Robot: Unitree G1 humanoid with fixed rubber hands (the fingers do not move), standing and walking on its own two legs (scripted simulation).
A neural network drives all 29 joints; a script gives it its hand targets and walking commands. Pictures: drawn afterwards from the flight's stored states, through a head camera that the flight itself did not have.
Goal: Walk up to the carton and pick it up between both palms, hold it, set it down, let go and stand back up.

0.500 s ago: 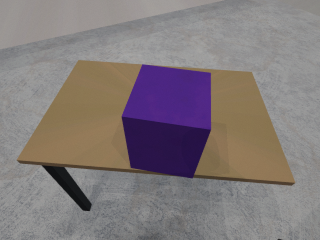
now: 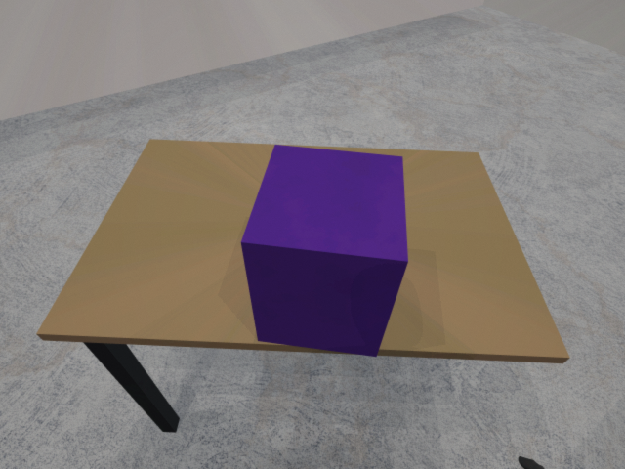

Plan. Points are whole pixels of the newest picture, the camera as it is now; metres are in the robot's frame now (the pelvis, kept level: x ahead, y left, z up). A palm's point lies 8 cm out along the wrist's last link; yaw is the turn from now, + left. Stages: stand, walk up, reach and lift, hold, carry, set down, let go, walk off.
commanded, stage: walk up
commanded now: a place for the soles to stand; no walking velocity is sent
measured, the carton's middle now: (326, 253) +0.45 -0.01 +0.01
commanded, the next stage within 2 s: reach and lift in 0.80 s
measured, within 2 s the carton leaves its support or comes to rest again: neither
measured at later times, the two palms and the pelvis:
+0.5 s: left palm out of the picture +0.11 +0.30 -0.09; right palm out of the picture +0.10 -0.32 -0.11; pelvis +0.02 -0.01 +0.00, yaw -3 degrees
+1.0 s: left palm (122, 458) +0.18 +0.26 -0.11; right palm out of the picture +0.12 -0.33 -0.10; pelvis -0.02 -0.02 -0.02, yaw -1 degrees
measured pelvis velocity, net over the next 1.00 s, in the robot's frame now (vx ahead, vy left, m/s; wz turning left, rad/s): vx -0.02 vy -0.02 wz -0.03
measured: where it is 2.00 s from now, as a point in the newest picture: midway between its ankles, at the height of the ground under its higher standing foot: outside the picture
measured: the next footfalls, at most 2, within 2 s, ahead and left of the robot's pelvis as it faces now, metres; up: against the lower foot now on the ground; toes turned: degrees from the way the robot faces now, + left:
none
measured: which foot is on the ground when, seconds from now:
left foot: down 0.00-1.00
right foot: down 0.00-1.00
